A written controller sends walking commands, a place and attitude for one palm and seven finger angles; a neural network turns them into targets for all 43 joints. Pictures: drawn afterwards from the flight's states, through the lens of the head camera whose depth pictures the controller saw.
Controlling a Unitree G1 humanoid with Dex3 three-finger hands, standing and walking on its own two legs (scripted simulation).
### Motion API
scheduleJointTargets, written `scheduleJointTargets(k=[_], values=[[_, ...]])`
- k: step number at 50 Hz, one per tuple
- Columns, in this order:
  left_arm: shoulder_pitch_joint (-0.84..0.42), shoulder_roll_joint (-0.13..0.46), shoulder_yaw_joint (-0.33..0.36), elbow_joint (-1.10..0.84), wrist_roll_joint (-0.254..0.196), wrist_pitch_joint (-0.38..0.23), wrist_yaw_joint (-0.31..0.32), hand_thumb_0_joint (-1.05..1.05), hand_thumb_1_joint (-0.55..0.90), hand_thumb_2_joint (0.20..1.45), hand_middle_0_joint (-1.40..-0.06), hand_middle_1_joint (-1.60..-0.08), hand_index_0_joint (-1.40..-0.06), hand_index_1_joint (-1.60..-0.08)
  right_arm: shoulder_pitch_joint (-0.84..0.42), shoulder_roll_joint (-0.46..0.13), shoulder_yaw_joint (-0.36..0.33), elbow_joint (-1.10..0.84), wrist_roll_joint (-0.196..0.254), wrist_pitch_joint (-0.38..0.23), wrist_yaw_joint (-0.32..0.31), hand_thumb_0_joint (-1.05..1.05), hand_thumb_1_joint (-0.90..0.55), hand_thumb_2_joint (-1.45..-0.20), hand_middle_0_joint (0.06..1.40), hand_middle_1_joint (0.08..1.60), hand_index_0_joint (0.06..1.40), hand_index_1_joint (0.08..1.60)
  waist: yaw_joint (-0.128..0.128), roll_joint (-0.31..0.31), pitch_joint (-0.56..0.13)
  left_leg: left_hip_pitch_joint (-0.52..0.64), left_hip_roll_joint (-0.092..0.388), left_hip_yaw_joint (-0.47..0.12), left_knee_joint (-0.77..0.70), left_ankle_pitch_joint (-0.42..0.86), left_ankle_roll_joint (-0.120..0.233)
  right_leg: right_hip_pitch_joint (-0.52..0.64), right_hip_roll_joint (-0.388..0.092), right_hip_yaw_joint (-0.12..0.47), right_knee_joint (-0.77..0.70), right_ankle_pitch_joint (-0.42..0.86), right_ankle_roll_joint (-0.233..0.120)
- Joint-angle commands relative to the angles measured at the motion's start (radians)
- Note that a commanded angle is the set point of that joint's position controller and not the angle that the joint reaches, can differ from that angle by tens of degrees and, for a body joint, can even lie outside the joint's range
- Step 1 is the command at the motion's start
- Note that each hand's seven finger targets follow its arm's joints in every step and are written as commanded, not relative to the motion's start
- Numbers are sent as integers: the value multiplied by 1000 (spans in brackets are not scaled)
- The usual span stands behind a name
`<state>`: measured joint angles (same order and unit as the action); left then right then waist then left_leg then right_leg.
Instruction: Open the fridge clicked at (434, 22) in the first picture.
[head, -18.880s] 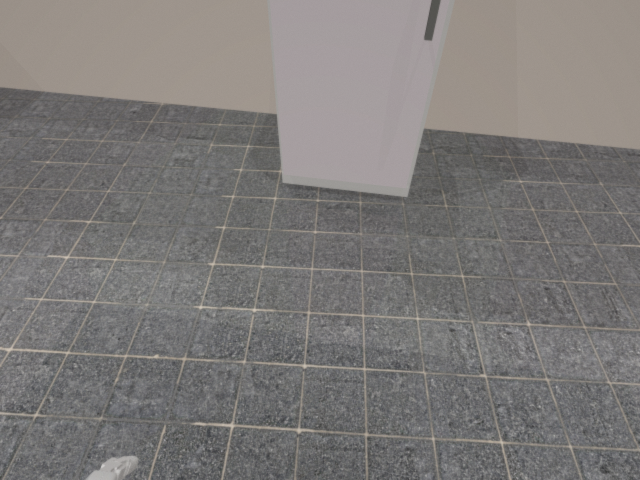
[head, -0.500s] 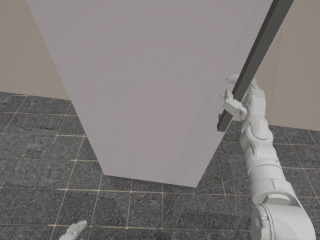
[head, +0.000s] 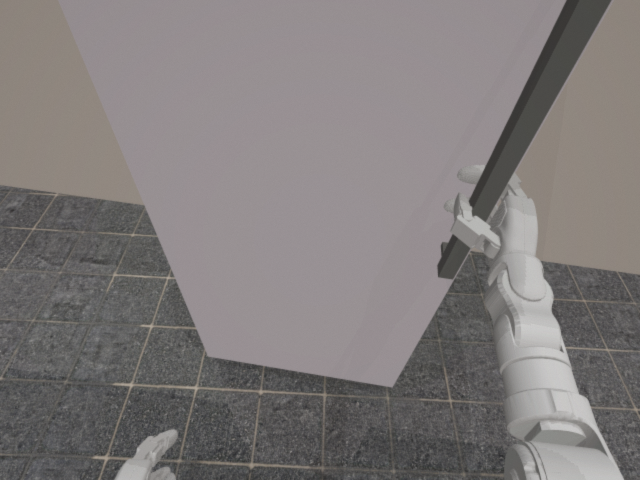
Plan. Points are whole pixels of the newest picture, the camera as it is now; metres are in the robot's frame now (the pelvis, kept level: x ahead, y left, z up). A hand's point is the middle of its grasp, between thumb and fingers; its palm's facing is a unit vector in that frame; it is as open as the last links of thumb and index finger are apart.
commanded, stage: grip the handle and tug to test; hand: right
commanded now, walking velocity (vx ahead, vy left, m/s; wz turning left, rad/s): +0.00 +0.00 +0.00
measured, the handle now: (503, 145) +0.46 -0.16 +0.21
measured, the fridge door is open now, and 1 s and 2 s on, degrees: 1 21 47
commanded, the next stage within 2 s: pull the door a little, standing still in 0.08 s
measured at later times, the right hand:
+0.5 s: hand (458, 267) +0.34 -0.12 +0.13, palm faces +0.05 +1.00 +0.00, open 5.7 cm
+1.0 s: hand (433, 352) +0.24 -0.08 +0.12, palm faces +0.05 +0.99 -0.17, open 6.4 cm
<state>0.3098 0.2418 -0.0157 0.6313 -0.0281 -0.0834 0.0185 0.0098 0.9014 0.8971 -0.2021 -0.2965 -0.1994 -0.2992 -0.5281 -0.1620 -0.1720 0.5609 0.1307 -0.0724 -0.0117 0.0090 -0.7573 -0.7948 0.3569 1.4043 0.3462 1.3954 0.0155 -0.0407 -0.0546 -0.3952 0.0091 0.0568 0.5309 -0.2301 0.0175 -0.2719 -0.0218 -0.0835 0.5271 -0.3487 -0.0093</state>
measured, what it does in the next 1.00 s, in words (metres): shifts its weight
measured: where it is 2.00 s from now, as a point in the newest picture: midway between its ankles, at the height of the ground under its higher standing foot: outside the picture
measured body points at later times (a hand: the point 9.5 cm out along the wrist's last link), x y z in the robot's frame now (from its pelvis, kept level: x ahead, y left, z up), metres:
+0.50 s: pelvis +0.00 +0.00 +0.00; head -0.01 +0.02 +0.45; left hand +0.18 +0.22 -0.08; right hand +0.33 -0.17 +0.13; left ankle +0.02 +0.11 -0.73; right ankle -0.05 -0.11 -0.73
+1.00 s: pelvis -0.05 +0.03 +0.00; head -0.03 +0.05 +0.45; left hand +0.12 +0.23 -0.10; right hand +0.23 -0.14 +0.13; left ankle +0.02 +0.11 -0.73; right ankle -0.05 -0.11 -0.73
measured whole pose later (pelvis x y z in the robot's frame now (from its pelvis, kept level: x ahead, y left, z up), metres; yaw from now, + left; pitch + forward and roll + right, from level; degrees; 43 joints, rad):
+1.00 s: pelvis -0.05 +0.03 +0.00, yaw -3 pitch +0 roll -2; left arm 0.18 0.16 -0.06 0.53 0.02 0.06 0.07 0.01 0.90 0.90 -0.20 -0.30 -0.20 -0.30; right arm 0.09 -0.15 0.06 -0.18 0.02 -0.03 -0.11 -0.05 -0.64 -0.69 0.40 1.39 0.30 1.40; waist 0.05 -0.02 0.04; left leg -0.35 0.03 0.09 0.50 -0.16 0.03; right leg -0.22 0.00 -0.05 0.45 -0.23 0.01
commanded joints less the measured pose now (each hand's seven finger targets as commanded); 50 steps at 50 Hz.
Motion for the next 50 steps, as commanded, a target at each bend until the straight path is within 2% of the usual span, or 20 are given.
scheduleJointTargets(k=[1,3,5,9,10,14,16,18,21,23,24,25,26,27,28,32,37,41,46,50], values=[[-47,114,45,-143,-1,-39,3,0,900,900,-200,-300,-200,-300,-258,-63,45,-357,10,-67,44,0,-900,-900,450,1400,450,1400,-32,72,-364,327,-4,-13,12,511,13,55,-2,45,-32,568,2],[-57,109,44,-144,-2,-34,5,0,900,900,-200,-300,-200,-300,-226,-84,24,-398,9,-51,40,0,-900,-900,450,1400,450,1400,-36,60,-356,335,-4,-14,8,521,13,60,-1,39,-37,565,3],[-69,102,43,-148,-2,-32,5,0,900,900,-200,-300,-200,-300,-210,-55,51,-447,7,-35,38,0,-900,-900,450,1400,450,1400,-35,37,-344,328,-3,-12,6,528,13,77,-2,39,-37,582,5],[-81,98,41,-148,3,-26,14,0,900,900,-200,-300,-200,-300,-212,-60,51,-498,3,-3,20,0,-900,-900,450,1400,450,1400,-28,62,-333,326,-3,-10,-3,522,9,92,3,44,-39,559,3],[-81,107,38,-132,3,-19,23,0,900,900,-200,-300,-200,-300,-274,-134,3,-478,-5,2,10,0,-900,-900,450,1400,450,1400,-13,64,-312,318,-2,-14,-11,509,10,80,7,45,-42,517,4],[-121,91,23,-154,3,-14,31,0,900,900,-200,-300,-200,-300,-173,-64,46,-482,8,21,17,0,-900,-900,450,1400,450,1400,-40,46,-289,331,3,-11,-21,452,14,72,16,46,-61,454,0],[-133,93,26,-166,3,-11,29,0,900,900,-200,-300,-200,-300,-115,-74,45,-521,3,20,17,0,-900,-900,450,1400,450,1400,-52,75,-305,359,7,-10,-19,463,14,79,13,46,-63,472,-1],[-155,82,20,-180,4,-13,25,0,900,900,-200,-300,-200,-300,-69,-53,62,-586,8,20,21,0,-900,-900,450,1400,450,1400,-63,40,-309,371,9,-10,-15,482,15,90,14,45,-66,492,2],[-174,82,16,-199,3,-3,20,0,900,900,-200,-300,-200,-300,64,-43,79,-636,9,38,26,0,-900,-900,450,1400,450,1400,-73,94,-275,387,10,-8,-26,457,13,78,10,46,-78,456,-1],[-197,74,10,-212,2,3,19,0,900,900,-200,-300,-200,-300,112,-22,98,-707,15,56,28,0,-900,-900,450,1400,450,1400,-71,71,-234,372,10,-8,-36,429,13,74,11,45,-88,420,-1],[-208,78,6,-212,0,5,24,0,900,900,-200,-300,-200,-300,50,-52,86,-742,15,64,21,0,-900,-900,450,1400,450,1400,-62,59,-224,362,10,-12,-47,393,12,73,14,46,-94,379,-2],[-231,98,8,-215,7,12,53,0,900,900,-200,-300,-200,-300,-103,-263,42,-860,-59,-25,-24,0,-900,-900,450,1400,450,1400,-10,46,-118,277,93,-122,-147,305,0,44,-29,48,-70,263,-34],[-220,82,5,-190,17,24,67,0,900,900,-200,-300,-200,-300,-36,-231,36,-803,-68,-49,-48,0,-900,-900,450,1400,450,1400,-9,102,-87,247,108,-115,-190,196,3,42,-20,73,-72,202,-38],[-220,79,8,-190,25,37,69,0,900,900,-200,-300,-200,-300,118,-138,109,-757,-79,-49,-50,0,-900,-900,450,1400,450,1400,-7,121,-96,224,116,-118,-197,165,7,73,-28,84,-61,216,-37],[-222,77,8,-199,31,49,68,0,900,900,-200,-300,-200,-300,180,-116,135,-776,-85,-53,-51,0,-900,-900,450,1400,450,1400,-10,118,-128,229,115,-108,-188,195,6,103,-34,80,-60,257,-38],[-229,72,10,-224,36,85,69,0,900,900,-200,-300,-200,-300,236,-110,165,-881,-95,-76,-64,0,-900,-900,450,1400,450,1400,7,0,-242,274,76,-39,-67,407,-14,191,-82,113,-101,551,-33],[-245,57,10,-257,43,113,62,0,900,900,-200,-300,-200,-300,314,-94,185,-962,-106,-82,-71,0,-900,-900,450,1400,450,1400,11,14,-255,281,54,-21,-28,453,-25,191,-105,130,-99,704,-19],[-249,55,6,-268,45,116,59,0,900,900,-200,-300,-200,-300,362,-84,197,-995,-115,-81,-77,0,-900,-900,450,1400,450,1400,13,7,-206,287,41,-9,-32,344,-28,102,-104,156,-143,603,-17],[-260,44,5,-260,49,102,63,0,900,900,-200,-300,-200,-300,388,-74,211,-1043,-130,-75,-84,0,-900,-900,450,1400,450,1400,17,-10,-138,284,29,-28,-17,154,-33,-39,-138,221,-222,371,-49],[-253,36,19,-244,53,79,66,0,900,900,-200,-300,-200,-300,423,-70,215,-1095,-144,-71,-80,0,-900,-900,450,1400,450,1400,23,-13,-124,270,33,-51,-4,93,-29,-97,-170,259,-222,256,-73]])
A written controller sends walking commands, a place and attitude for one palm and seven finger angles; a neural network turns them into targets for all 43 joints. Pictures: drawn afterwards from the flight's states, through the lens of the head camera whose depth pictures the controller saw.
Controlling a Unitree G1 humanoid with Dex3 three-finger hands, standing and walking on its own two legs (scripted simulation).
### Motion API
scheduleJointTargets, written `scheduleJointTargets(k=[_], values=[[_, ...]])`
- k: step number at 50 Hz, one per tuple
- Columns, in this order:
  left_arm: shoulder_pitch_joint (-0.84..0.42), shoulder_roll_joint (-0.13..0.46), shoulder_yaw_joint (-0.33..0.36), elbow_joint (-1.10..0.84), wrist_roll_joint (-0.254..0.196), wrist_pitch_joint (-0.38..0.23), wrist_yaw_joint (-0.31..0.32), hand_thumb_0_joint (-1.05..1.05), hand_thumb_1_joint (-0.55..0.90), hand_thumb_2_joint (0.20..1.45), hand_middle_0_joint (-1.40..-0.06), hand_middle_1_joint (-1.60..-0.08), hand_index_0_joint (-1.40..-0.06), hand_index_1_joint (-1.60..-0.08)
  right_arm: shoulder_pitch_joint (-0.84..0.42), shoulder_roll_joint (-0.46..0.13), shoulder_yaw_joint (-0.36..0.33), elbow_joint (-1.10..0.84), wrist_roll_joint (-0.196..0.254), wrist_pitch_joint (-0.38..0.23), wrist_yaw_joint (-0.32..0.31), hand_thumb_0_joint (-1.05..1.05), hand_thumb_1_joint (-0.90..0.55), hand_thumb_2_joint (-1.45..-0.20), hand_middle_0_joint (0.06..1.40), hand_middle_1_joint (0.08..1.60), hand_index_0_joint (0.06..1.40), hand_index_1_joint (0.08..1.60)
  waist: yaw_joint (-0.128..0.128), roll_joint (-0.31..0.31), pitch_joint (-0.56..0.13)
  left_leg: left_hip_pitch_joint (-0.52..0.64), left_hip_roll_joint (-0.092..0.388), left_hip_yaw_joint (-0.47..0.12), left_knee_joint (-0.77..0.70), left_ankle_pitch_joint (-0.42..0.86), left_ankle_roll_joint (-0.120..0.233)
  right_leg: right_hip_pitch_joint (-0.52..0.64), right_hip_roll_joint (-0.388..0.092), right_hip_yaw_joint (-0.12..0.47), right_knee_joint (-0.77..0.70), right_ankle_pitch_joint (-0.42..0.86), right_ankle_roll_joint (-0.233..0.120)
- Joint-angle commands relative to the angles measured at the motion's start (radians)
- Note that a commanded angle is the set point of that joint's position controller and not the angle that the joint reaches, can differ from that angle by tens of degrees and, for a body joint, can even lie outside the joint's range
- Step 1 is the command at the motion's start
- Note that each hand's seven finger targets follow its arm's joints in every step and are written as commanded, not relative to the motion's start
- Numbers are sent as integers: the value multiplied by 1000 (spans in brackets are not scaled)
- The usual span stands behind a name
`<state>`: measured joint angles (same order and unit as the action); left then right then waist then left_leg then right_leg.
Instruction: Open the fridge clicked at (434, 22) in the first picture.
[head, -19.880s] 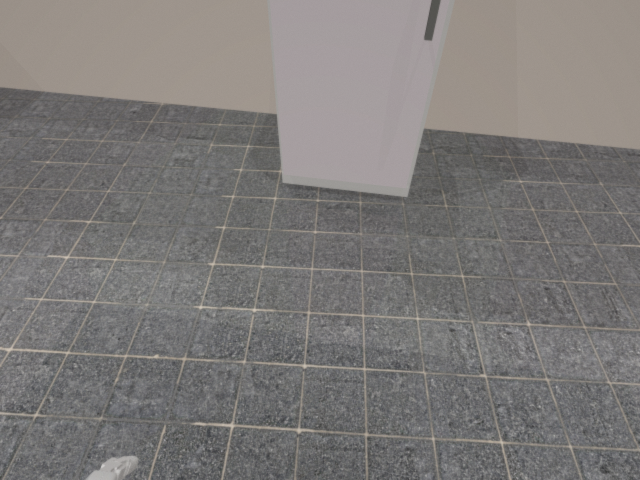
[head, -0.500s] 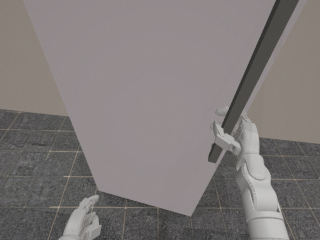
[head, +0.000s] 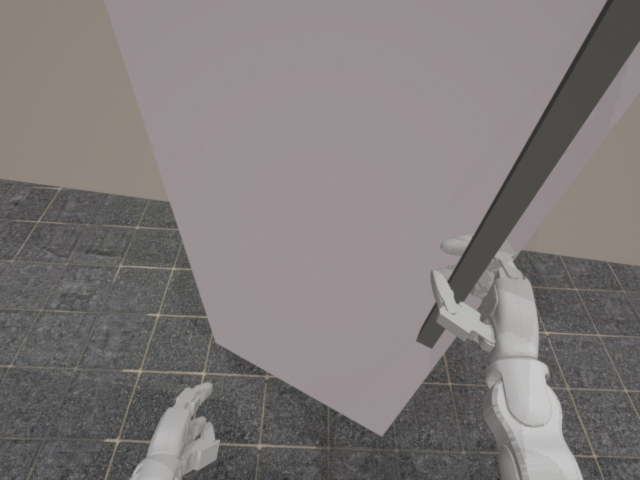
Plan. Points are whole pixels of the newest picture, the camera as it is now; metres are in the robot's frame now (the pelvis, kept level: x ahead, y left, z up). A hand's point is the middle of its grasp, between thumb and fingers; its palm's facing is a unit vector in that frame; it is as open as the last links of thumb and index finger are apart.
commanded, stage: walk backward, drawing the door open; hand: right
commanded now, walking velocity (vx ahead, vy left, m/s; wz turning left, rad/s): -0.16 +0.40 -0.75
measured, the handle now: (496, 217) +0.34 -0.12 +0.21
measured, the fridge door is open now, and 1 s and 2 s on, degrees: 21 47 72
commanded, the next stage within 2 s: stop walking and hold the door back in 1.54 s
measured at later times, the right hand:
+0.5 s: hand (379, 392) +0.19 -0.02 +0.11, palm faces +0.20 +0.96 -0.18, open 6.8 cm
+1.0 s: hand (257, 459) +0.13 +0.08 +0.11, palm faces +0.67 +0.71 -0.21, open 6.8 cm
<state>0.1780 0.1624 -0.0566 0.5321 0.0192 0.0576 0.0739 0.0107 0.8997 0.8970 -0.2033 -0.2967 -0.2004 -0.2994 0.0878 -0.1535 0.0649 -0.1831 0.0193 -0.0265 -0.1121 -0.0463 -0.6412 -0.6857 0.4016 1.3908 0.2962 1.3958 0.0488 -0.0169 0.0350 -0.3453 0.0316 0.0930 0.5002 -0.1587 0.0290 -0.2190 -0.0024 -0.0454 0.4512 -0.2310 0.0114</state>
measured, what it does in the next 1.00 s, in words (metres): steps to the left, turning right: right foot, then left foot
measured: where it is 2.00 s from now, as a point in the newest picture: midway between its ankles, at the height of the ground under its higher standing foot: (93, 467)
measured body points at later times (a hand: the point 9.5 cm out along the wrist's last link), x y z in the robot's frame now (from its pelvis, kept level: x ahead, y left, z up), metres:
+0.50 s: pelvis -0.05 +0.15 +0.00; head +0.00 +0.12 +0.45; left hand +0.14 +0.32 -0.10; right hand +0.18 -0.07 +0.13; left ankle +0.02 +0.29 -0.68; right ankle -0.05 -0.03 -0.74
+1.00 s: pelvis +0.01 +0.37 -0.01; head +0.04 +0.31 +0.43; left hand +0.28 +0.41 -0.10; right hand +0.09 +0.04 +0.13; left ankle +0.15 +0.49 -0.73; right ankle -0.06 +0.15 -0.73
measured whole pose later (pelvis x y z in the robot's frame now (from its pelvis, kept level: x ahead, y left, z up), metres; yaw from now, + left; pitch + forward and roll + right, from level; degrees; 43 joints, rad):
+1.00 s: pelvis +0.01 +0.37 -0.01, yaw -43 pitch +0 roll +3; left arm 0.18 0.12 -0.01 0.59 0.01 -0.15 0.07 0.01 0.90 0.90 -0.20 -0.30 -0.20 -0.30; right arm 0.15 -0.26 -0.01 -0.40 -0.01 -0.04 -0.04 -0.05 -0.61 -0.78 0.42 1.33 0.23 1.36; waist 0.01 0.00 0.14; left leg -0.28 0.04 -0.01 0.55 -0.36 -0.03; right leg -0.43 -0.15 0.16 0.58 -0.28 0.06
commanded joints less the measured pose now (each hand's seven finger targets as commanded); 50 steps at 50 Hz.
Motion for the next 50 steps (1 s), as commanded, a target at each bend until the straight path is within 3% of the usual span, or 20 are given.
scheduleJointTargets(k=[1,8,12,14,15,16,17,18,22,25,28,32,35,36,37,38,42,44,47,50], values=[[-119,119,64,-140,7,-66,13,0,900,900,-200,-300,-200,-300,-189,-88,-29,-368,-37,-115,20,0,-900,-900,450,1400,450,1400,-6,-32,-216,220,13,-88,27,10,-39,-154,-187,228,-146,126,-94],[-82,72,78,-99,-11,-136,11,0,900,900,-200,-300,-200,-300,-98,-117,-76,-463,-43,-105,15,0,-900,-900,450,1400,450,1400,-29,196,-286,234,194,-121,-259,-53,5,-153,13,-29,319,-128,-24],[-60,53,62,-95,2,-165,22,0,900,900,-200,-300,-200,-300,-93,-68,-32,-456,-57,-85,30,0,-900,-900,450,1400,450,1400,-23,145,-242,168,202,34,-221,35,68,-154,-34,-65,492,-203,-11],[-6,53,57,-79,-10,-189,27,0,900,900,-200,-300,-200,-300,-132,-62,-6,-494,-55,-89,33,0,-900,-900,450,1400,450,1400,14,110,-201,32,119,117,-161,47,-65,36,-47,-76,238,-196,-29],[44,69,63,-59,-18,-209,28,0,900,900,-200,-300,-200,-300,-175,-65,16,-523,-47,-96,32,0,-900,-900,450,1400,450,1400,69,-10,-181,-104,30,145,51,38,-175,198,-70,-15,-44,-94,-52],[4,143,87,-96,-5,-224,31,0,900,900,-200,-300,-200,-300,-183,-54,48,-539,-37,-110,39,0,-900,-900,450,1400,450,1400,84,-338,-125,-375,-83,104,514,-175,-208,271,-400,509,-347,110,-170],[-94,161,87,-135,30,-214,11,0,900,900,-200,-300,-200,-300,-182,-100,2,-509,-81,-130,33,0,-900,-900,450,1400,450,1400,-7,-257,-147,-319,9,-196,785,-275,-105,106,-611,891,-309,237,-236],[-116,147,101,-106,26,-201,6,0,900,900,-200,-300,-200,-300,-141,-112,-18,-506,-87,-132,44,0,-900,-900,450,1400,450,1400,-6,-60,-155,-303,16,-238,803,-258,-74,91,-553,765,-248,218,-227],[-134,138,111,-55,7,-218,-10,0,900,900,-200,-300,-200,-300,-150,-53,0,-507,-64,-141,46,0,-900,-900,450,1400,450,1400,-37,-157,-141,-44,5,-160,416,-224,-71,-76,-309,364,-131,56,-118],[-93,126,116,-49,-13,-233,-18,0,900,900,-200,-300,-200,-300,-171,-43,12,-506,-54,-143,48,0,-900,-900,450,1400,450,1400,-16,-230,-227,223,-78,-24,48,-221,-83,-112,-187,287,-135,-146,-69],[-71,73,102,-30,-35,-225,-25,0,900,900,-200,-300,-200,-300,-171,-125,-35,-546,-46,-162,50,0,-900,-900,450,1400,450,1400,15,-40,-250,204,16,-12,-91,48,-36,-66,-3,67,148,-3,9],[-149,57,115,-41,-27,-244,18,0,900,900,-200,-300,-200,-300,-86,-162,-130,-521,-39,-150,71,0,-900,-900,450,1400,450,1400,-60,322,-207,235,266,-103,-62,433,171,-333,-18,-24,749,-359,20],[-89,54,82,-28,-6,-254,43,0,900,900,-200,-300,-200,-300,-164,-79,-63,-521,-35,-159,94,0,-900,-900,450,1400,450,1400,15,182,-154,103,189,55,218,498,98,-85,-71,-32,286,-177,7],[-42,90,90,-9,-7,-262,45,0,900,900,-200,-300,-200,-300,-170,-49,-16,-499,-23,-161,98,0,-900,-900,450,1400,450,1400,66,13,-163,-137,97,95,503,261,18,197,-123,85,-14,191,-11],[-58,147,124,-33,16,-281,29,0,900,900,-200,-300,-200,-300,-189,-53,-21,-538,-21,-189,102,0,-900,-900,450,1400,450,1400,24,-320,-214,-444,-75,6,772,-435,-84,417,-485,680,-160,747,-103],[-38,182,125,-29,26,-277,-6,0,900,900,-200,-300,-200,-300,-213,-122,-56,-535,-66,-213,90,0,-900,-900,450,1400,450,1400,29,-159,-255,-402,-22,-190,833,-404,-75,408,-565,827,-167,560,-185],[-152,147,129,-26,22,-255,-2,0,900,900,-200,-300,-200,-300,-143,-148,-138,-579,-59,-192,67,0,-900,-900,450,1400,450,1400,-27,-238,-140,-206,35,-230,649,-224,-81,39,-407,495,-152,5,-166],[-126,132,121,-43,11,-254,-7,0,900,900,-200,-300,-200,-300,-93,-92,-114,-527,-37,-158,64,0,-900,-900,450,1400,450,1400,-49,-249,-188,117,-20,-115,345,-191,-72,-151,-275,277,-181,-155,-75],[-124,118,112,-78,-18,-248,6,0,900,900,-200,-300,-200,-300,-93,-110,-123,-509,-30,-140,54,0,-900,-900,450,1400,450,1400,-52,-249,-214,355,-86,13,40,-188,-73,-251,-187,190,-112,-312,-48],[-102,25,91,-60,-18,-240,13,0,900,900,-200,-300,-200,-300,-164,-254,-221,-589,-44,-133,35,0,-900,-900,450,1400,450,1400,-57,288,-218,177,263,-293,-248,-47,111,-327,41,-51,701,-367,44]])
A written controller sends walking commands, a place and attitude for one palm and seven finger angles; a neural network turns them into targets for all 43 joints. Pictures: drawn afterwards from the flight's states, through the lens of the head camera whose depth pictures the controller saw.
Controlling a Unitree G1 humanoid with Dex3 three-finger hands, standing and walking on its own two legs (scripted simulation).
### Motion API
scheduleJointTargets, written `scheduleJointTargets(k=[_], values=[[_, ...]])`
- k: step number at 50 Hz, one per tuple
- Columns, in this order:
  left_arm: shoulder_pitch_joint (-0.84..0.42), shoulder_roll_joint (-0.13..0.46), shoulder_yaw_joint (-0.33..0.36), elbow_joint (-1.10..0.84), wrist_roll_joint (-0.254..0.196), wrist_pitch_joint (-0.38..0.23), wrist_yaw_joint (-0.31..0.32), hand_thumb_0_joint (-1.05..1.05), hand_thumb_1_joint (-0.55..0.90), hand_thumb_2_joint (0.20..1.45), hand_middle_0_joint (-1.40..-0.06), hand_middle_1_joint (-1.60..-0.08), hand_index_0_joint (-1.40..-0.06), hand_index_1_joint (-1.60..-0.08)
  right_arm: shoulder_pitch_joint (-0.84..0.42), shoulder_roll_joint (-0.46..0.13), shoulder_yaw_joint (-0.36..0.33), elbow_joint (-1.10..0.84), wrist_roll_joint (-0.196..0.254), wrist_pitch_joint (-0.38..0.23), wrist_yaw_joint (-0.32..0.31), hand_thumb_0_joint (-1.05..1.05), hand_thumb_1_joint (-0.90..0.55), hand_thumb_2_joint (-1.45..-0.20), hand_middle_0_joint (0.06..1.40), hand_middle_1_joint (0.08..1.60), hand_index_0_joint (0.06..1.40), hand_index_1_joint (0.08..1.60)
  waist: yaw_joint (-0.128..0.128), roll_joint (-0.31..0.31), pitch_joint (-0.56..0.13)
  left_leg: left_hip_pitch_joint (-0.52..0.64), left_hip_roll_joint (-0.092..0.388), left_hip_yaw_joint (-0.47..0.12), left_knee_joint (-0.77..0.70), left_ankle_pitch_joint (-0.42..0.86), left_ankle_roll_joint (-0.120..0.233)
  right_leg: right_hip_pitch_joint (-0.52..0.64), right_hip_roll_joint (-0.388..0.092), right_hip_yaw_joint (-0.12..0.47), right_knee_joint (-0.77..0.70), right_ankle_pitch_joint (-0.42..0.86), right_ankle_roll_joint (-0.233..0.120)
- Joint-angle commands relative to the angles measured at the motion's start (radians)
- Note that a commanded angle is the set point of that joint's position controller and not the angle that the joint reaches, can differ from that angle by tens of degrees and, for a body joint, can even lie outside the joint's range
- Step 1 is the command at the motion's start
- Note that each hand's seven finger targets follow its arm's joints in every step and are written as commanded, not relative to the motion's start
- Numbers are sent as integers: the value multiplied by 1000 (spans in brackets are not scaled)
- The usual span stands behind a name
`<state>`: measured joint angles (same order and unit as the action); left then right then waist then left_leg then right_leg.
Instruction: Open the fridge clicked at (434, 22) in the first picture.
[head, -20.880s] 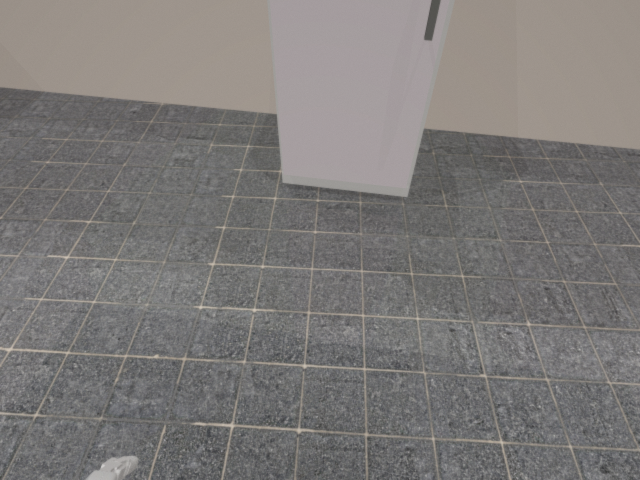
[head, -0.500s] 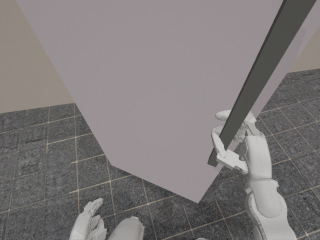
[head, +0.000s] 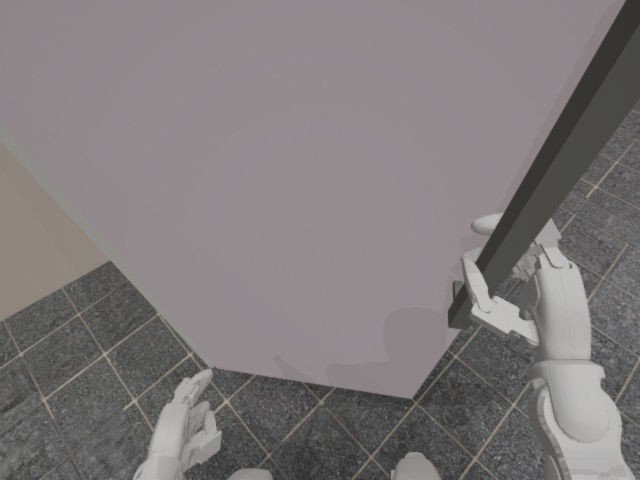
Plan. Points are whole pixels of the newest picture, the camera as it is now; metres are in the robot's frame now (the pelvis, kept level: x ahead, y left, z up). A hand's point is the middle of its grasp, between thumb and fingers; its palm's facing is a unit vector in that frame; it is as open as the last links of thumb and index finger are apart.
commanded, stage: walk backward, drawing the door open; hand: right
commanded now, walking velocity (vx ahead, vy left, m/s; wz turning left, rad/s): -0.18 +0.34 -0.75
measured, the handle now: (526, 189) +0.34 -0.15 +0.22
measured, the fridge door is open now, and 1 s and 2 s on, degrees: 47 72 67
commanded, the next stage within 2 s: stop walking and hold the door back in 0.54 s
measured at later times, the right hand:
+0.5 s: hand (432, 430) +0.16 -0.08 +0.12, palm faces +0.50 +0.82 -0.27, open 6.6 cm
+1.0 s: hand out of the picture +0.11 -0.03 +0.13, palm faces +0.71 +0.68 -0.19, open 5.6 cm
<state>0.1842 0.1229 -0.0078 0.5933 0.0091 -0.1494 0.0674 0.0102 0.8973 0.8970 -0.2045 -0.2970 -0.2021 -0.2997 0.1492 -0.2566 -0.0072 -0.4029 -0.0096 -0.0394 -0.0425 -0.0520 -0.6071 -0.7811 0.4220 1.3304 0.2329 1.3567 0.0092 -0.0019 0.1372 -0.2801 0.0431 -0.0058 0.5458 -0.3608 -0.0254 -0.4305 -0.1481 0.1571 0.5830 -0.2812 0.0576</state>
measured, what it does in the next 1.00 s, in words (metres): steps to the left, turning right: right foot, then left foot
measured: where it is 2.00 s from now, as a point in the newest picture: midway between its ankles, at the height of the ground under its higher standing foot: outside the picture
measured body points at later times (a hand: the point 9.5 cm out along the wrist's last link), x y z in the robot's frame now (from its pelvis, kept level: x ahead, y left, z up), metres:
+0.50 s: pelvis -0.03 +0.19 +0.00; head +0.02 +0.17 +0.45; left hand +0.20 +0.32 -0.10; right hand +0.13 -0.12 +0.14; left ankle +0.01 +0.33 -0.73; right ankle -0.01 -0.02 -0.72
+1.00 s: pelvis -0.07 +0.30 +0.01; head -0.05 +0.29 +0.46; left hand +0.21 +0.33 -0.07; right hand +0.06 -0.06 +0.14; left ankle +0.04 +0.41 -0.68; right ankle -0.07 +0.19 -0.73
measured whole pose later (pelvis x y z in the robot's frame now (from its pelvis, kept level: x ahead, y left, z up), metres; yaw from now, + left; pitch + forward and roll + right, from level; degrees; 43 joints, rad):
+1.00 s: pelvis -0.07 +0.30 +0.01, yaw -38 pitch -4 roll +2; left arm 0.13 0.17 -0.07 0.60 -0.02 -0.07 0.09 0.01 0.90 0.90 -0.20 -0.30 -0.20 -0.30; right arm -0.23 -0.23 0.00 0.16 0.03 -0.05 -0.12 -0.05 -0.65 -0.75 0.46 1.41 0.44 1.39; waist -0.05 -0.05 0.10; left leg -0.35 0.04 0.04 0.85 -0.41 -0.05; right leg -0.27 -0.03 -0.05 0.52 -0.19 -0.06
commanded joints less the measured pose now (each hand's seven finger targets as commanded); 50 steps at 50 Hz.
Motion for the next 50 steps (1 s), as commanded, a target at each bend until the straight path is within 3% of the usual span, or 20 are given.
scheduleJointTargets(k=[1,3,8,9,10,11,14,17,20,22,24,26,28,32,37,38,40,41,44,50], values=[[-102,61,23,-105,19,-44,20,0,900,900,-200,-300,-200,-300,-230,-176,-199,-383,-17,-126,-49,0,-900,-900,450,1400,450,1400,-21,114,-297,102,305,-158,-210,507,215,-165,157,-217,659,-358,-13],[-126,93,56,-118,-3,-45,31,0,900,900,-200,-300,-200,-300,-151,-115,-149,-350,1,-115,-15,0,-900,-900,450,1400,450,1400,-20,288,-297,127,295,-103,-130,593,257,-135,102,-209,766,-363,-23],[-74,101,37,-112,11,-33,49,0,900,900,-200,-300,-200,-300,-158,-55,-107,-346,32,-135,-7,0,-900,-900,450,1400,450,1400,50,73,-288,-64,161,158,204,467,125,269,85,-290,-26,-19,-25],[-43,135,55,-123,17,-41,50,0,900,900,-200,-300,-200,-300,-176,-34,-84,-357,28,-144,-2,0,-900,-900,450,1400,450,1400,65,-79,-291,-327,82,152,427,108,59,486,-91,-27,-187,192,-88],[-68,179,68,-139,28,-52,39,0,900,900,-200,-300,-200,-300,-183,-34,-86,-378,16,-162,-3,0,-900,-900,450,1400,450,1400,21,-324,-332,-452,-25,49,621,-266,-26,562,-417,504,-315,559,-218],[-49,198,76,-144,26,-31,30,0,900,900,-200,-300,-200,-300,-188,-45,-95,-286,-20,-189,-12,0,-900,-900,450,1400,450,1400,41,-207,-308,-426,-2,-56,699,-249,-39,523,-474,613,-333,571,-305],[-135,185,74,-110,27,-35,21,0,900,900,-200,-300,-200,-300,-218,-120,-170,-415,-18,-182,-13,0,-900,-900,450,1400,450,1400,21,-276,-259,-320,32,-114,654,-25,-35,279,-307,347,-334,16,-240],[-108,179,61,-120,12,-27,13,0,900,900,-200,-300,-200,-300,-142,-60,-143,-307,10,-135,-22,0,-900,-900,450,1400,450,1400,-14,-309,-291,39,-40,37,334,10,-20,72,-130,27,-369,-192,-123],[-95,171,55,-152,-1,-20,15,0,900,900,-200,-300,-200,-300,-141,-69,-161,-278,24,-124,-42,0,-900,-900,450,1400,450,1400,-19,-333,-337,221,-111,132,63,-74,-7,62,-78,0,-337,-250,-106],[-74,141,42,-156,-7,-26,21,0,900,900,-200,-300,-200,-300,-125,-88,-158,-277,29,-122,-45,0,-900,-900,450,1400,450,1400,-13,-155,-335,238,-60,102,-197,3,7,100,31,-66,-154,-177,-71],[-101,81,20,-138,-4,-14,23,0,900,900,-200,-300,-200,-300,-149,-227,-261,-315,20,-122,-66,0,-900,-900,450,1400,450,1400,-26,280,-277,117,287,-230,-306,224,172,-104,180,-219,464,-276,4],[-94,92,37,-120,-5,-32,13,0,900,900,-200,-300,-200,-300,-95,-218,-294,-312,25,-119,-80,0,-900,-900,450,1400,450,1400,-19,248,-345,182,366,-219,-177,614,234,-201,153,-133,778,-338,-11],[-119,86,22,-112,1,-27,29,0,900,900,-200,-300,-200,-300,-53,-177,-277,-308,26,-142,-70,0,-900,-900,450,1400,450,1400,-20,176,-275,256,310,-38,-105,866,241,-215,121,-209,744,-323,9],[-129,82,3,-143,15,-4,50,0,900,900,-200,-300,-200,-300,-21,-158,-265,-308,36,-146,-75,0,-900,-900,450,1400,450,1400,-27,181,-271,255,272,84,-63,917,194,-33,119,-301,346,-281,-11],[-61,138,3,-143,-2,18,53,0,900,900,-200,-300,-200,-300,-294,-93,-151,-88,34,-132,-99,0,-900,-900,450,1400,450,1400,3,98,-401,247,263,9,61,920,125,211,157,-289,-111,21,-41],[-54,157,12,-148,-10,28,53,0,900,900,-200,-300,-200,-300,-330,-96,-135,-76,38,-135,-104,0,-900,-900,450,1400,450,1400,17,49,-420,164,230,20,154,829,81,354,120,-249,-190,222,-60],[-79,197,22,-177,-32,39,35,0,900,900,-200,-300,-200,-300,-408,-65,-86,-60,56,-150,-108,0,-900,-900,450,1400,450,1400,-22,-285,-414,-132,40,46,351,-128,-27,521,-256,142,-173,980,-259],[-88,175,3,-160,-15,33,24,0,900,900,-200,-300,-200,-300,-422,-107,-119,-39,37,-161,-106,0,-900,-900,450,1400,450,1400,-18,-385,-425,-252,19,7,496,-294,-11,609,-273,198,-178,1077,-281],[-67,198,24,-95,-26,39,21,0,900,900,-200,-300,-200,-300,-655,-97,-82,109,23,-129,-99,0,-900,-900,450,1400,450,1400,18,-137,-356,-192,15,-12,472,-90,-19,430,-192,52,-201,566,-263],[-92,218,3,-86,-28,61,45,0,900,900,-200,-300,-200,-300,-950,-107,-73,486,45,-82,-83,0,-900,-900,450,1400,450,1400,-21,-192,-302,219,-59,162,141,-49,-7,-10,-48,-84,-326,-445,-165]])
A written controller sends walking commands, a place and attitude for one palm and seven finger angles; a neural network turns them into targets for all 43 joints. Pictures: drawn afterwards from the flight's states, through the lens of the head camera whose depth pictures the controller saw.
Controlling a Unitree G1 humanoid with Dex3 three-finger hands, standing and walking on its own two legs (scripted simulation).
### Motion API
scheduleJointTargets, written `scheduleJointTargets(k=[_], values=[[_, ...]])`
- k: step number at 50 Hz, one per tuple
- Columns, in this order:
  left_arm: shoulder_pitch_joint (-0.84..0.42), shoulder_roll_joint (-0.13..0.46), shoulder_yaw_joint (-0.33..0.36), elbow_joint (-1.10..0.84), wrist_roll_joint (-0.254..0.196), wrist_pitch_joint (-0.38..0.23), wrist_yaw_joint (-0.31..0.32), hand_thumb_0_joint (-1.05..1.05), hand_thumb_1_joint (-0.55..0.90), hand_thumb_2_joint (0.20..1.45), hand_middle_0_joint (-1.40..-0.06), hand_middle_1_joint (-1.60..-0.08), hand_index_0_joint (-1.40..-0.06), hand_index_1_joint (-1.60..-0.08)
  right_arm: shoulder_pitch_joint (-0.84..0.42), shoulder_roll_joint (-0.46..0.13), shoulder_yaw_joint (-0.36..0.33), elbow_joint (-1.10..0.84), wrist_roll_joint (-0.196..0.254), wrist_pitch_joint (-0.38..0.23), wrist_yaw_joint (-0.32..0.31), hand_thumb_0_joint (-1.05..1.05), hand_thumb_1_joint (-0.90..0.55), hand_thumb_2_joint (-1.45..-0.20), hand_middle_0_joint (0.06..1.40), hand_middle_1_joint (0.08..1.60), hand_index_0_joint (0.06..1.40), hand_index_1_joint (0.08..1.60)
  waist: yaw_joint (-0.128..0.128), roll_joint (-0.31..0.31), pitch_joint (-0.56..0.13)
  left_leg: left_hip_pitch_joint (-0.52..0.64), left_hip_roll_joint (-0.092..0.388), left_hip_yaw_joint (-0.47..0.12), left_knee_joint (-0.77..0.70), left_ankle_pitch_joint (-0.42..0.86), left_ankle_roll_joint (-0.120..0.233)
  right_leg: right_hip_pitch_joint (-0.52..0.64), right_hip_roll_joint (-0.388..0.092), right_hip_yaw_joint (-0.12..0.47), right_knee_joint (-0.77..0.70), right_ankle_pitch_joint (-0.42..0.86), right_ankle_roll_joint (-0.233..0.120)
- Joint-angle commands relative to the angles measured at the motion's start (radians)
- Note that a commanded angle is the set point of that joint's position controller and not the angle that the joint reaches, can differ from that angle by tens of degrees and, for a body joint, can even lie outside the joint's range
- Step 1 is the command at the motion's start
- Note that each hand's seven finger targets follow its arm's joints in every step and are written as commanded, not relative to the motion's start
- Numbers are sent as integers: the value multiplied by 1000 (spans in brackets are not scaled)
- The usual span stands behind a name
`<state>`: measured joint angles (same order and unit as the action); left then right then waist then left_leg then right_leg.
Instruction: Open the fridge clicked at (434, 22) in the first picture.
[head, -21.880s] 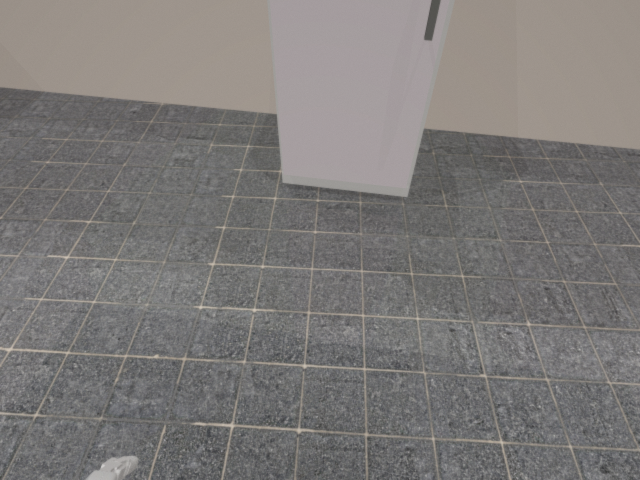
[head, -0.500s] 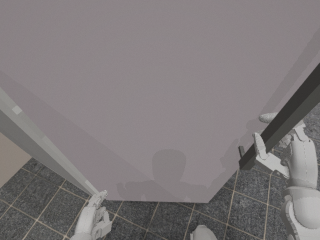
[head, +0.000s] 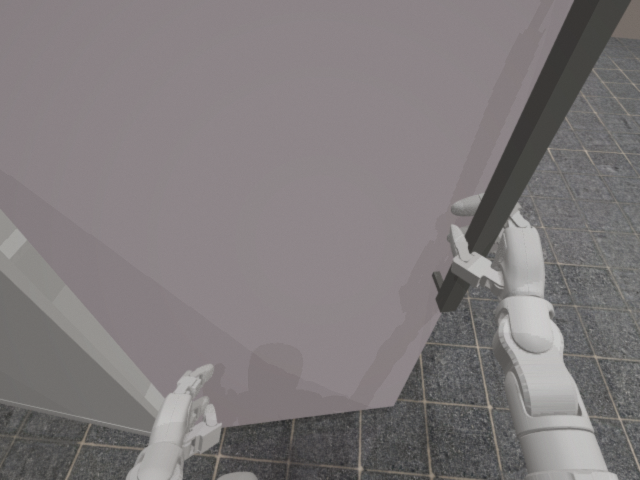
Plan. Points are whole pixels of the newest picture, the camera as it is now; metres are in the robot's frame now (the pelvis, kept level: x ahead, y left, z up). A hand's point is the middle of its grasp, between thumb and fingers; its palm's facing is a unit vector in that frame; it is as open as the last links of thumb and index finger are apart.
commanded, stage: stop walking and hold the door back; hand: right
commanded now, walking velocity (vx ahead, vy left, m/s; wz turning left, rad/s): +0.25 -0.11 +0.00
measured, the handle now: (495, 177) +0.38 -0.18 +0.21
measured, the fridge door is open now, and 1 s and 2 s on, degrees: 72 67 65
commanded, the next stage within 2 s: loosen the grip on the handle in 1.08 s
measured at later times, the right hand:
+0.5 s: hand (452, 227) +0.39 -0.16 +0.12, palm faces +0.14 +0.97 -0.18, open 5.7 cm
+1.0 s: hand (452, 230) +0.38 -0.16 +0.12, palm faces +0.07 +0.99 -0.16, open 5.6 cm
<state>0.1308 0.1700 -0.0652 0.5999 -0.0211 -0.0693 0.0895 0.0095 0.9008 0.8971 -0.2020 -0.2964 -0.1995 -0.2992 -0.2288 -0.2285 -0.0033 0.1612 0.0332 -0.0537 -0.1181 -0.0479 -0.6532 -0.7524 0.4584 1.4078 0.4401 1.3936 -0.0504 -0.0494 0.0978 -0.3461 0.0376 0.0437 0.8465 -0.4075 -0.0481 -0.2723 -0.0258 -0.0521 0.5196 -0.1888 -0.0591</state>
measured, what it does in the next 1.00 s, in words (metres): steps on the spot: left foot, then right foot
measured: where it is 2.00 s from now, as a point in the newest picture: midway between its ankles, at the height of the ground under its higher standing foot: outside the picture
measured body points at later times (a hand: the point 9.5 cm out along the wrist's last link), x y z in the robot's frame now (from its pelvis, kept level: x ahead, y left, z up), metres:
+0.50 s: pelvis -0.05 +0.00 -0.01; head -0.02 +0.01 +0.44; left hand +0.02 +0.27 -0.13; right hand +0.37 -0.21 +0.13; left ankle -0.01 +0.11 -0.72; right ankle +0.00 -0.12 -0.74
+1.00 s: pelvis -0.04 -0.02 -0.01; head -0.01 -0.02 +0.44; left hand +0.10 +0.23 -0.10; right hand +0.37 -0.21 +0.13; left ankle -0.01 +0.10 -0.74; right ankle -0.01 -0.13 -0.74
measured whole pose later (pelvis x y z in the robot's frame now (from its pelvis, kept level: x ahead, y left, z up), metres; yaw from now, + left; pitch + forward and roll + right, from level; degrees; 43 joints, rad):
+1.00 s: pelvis -0.04 -0.02 -0.01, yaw +4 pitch -1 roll +0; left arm 0.18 0.23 -0.03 0.65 -0.03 -0.08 0.09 0.01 0.90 0.90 -0.20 -0.30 -0.20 -0.30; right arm -0.55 -0.26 -0.12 0.57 0.04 -0.18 -0.06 -0.02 -0.68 -0.75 0.45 1.40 0.42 1.40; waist 0.01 0.00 0.10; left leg -0.30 0.01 0.04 0.55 -0.23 0.00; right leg -0.28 -0.05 -0.09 0.57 -0.27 -0.01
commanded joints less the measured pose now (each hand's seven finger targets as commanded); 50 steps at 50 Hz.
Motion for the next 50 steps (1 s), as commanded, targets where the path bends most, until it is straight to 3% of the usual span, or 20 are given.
scheduleJointTargets(k=[1,2,4,7,9,14,15,17,19,21,23,25,26,28,29,33,38,42,43,50], values=[[-37,173,61,-91,3,-15,27,0,900,900,-200,-300,-200,-300,-602,-162,-95,-32,0,-66,-8,0,-900,-900,450,1400,450,1400,39,-141,-256,325,-49,107,-234,-30,28,-205,-139,104,-211,-568,-27],[-42,161,63,-84,5,-15,27,0,900,900,-200,-300,-200,-300,-634,-179,-103,-5,-1,-73,-6,0,-900,-900,450,1400,450,1400,30,-50,-231,298,10,-2,-378,-88,63,-210,-89,54,-47,-512,0],[-45,155,77,-79,18,-18,30,0,900,900,-200,-300,-200,-300,-676,-297,-186,33,12,-81,0,0,-900,-900,450,1400,450,1400,1,305,-157,148,382,-663,-722,-308,261,-344,56,24,528,-339,79],[-10,157,77,-12,9,-44,17,0,900,900,-200,-300,-200,-300,-823,-291,-181,172,9,-100,3,0,-900,-900,450,1400,450,1400,41,302,-199,149,315,-471,-612,-279,194,-368,5,118,669,-184,87],[16,174,81,16,7,-39,23,0,900,900,-200,-300,-200,-300,-836,-326,-215,295,0,-132,5,0,-900,-900,450,1400,450,1400,38,281,-234,133,273,-285,-554,-81,160,-257,-3,56,518,-178,82],[54,171,89,31,6,-67,34,0,900,900,-200,-300,-200,-300,-900,-252,-172,307,-4,-167,25,0,-900,-900,450,1400,450,1400,55,180,-318,45,170,-153,-412,-20,119,189,46,-113,-69,-132,62],[73,194,103,34,7,-75,35,0,900,900,-200,-300,-200,-300,-906,-235,-169,308,-1,-178,30,0,-900,-900,450,1400,450,1400,62,76,-328,-11,123,-121,-309,-1,95,265,-13,-59,-117,-141,50],[74,219,107,0,-11,-76,27,0,900,900,-200,-300,-200,-300,-921,-133,-94,276,22,-183,44,0,-900,-900,450,1400,450,1400,66,-187,-326,-179,-37,55,23,-80,19,328,-319,353,-226,-48,-98],[63,189,91,7,-13,-71,22,0,900,900,-200,-300,-200,-300,-935,-161,-108,323,3,-183,43,0,-900,-900,450,1400,450,1400,87,-129,-276,-191,12,-40,148,-97,31,170,-386,459,-287,-238,-172],[86,213,98,15,-14,-61,29,0,900,900,-200,-300,-200,-300,-905,-226,-146,324,8,-179,39,0,-900,-900,450,1400,450,1400,67,-59,-278,-92,23,-22,-8,-55,33,146,-338,311,-203,-59,-143],[95,228,96,12,-7,-55,25,0,900,900,-200,-300,-200,-300,-835,-242,-167,305,2,-174,41,0,-900,-900,450,1400,450,1400,54,-132,-316,73,-19,45,-195,33,34,126,-270,143,-103,90,-82],[90,221,86,-3,-8,-57,21,0,900,900,-200,-300,-200,-300,-820,-244,-157,286,-2,-168,48,0,-900,-900,450,1400,450,1400,61,-127,-343,232,-9,29,-345,121,45,32,-216,51,-19,28,-25],[105,225,90,-1,-9,-58,21,0,900,900,-200,-300,-200,-300,-794,-285,-183,315,-7,-158,44,0,-900,-900,450,1400,450,1400,69,-35,-329,293,40,-40,-403,147,65,-46,-173,22,32,-32,9],[108,199,99,-7,-8,-57,20,0,900,900,-200,-300,-200,-300,-738,-406,-283,342,-17,-150,26,0,-900,-900,450,1400,450,1400,52,243,-316,332,272,-368,-522,216,187,-220,-20,-44,295,-311,77],[102,209,108,-5,-10,-60,16,0,900,900,-200,-300,-200,-300,-725,-404,-287,356,-6,-136,31,0,-900,-900,450,1400,450,1400,28,288,-299,322,318,-434,-560,231,212,-254,-15,35,451,-359,78],[98,188,71,26,-1,-82,18,0,900,900,-200,-300,-200,-300,-764,-373,-291,335,-8,-154,29,0,-900,-900,450,1400,450,1400,48,227,-343,354,263,-195,-442,582,213,-195,-34,41,399,-262,83],[79,195,72,12,11,-69,23,0,900,900,-200,-300,-200,-300,-708,-334,-277,290,3,-168,33,0,-900,-900,450,1400,450,1400,52,203,-329,214,169,-125,-446,319,116,69,-6,-21,-46,-16,75],[30,192,74,-34,-3,-54,6,0,900,900,-200,-300,-200,-300,-658,-181,-161,218,15,-187,55,0,-900,-900,450,1400,450,1400,47,-115,-345,124,6,-22,-284,206,30,147,-212,182,-134,241,-24],[29,202,77,-34,-1,-50,7,0,900,900,-200,-300,-200,-300,-689,-250,-211,213,6,-190,47,0,-900,-900,450,1400,450,1400,43,-133,-324,132,-7,-15,-242,189,28,99,-240,219,-147,254,-43],[53,199,87,-40,-5,-34,16,0,900,900,-200,-300,-200,-300,-687,-245,-185,235,5,-175,41,0,-900,-900,450,1400,450,1400,54,44,-370,205,81,-118,-369,393,60,64,-116,49,-11,100,47]])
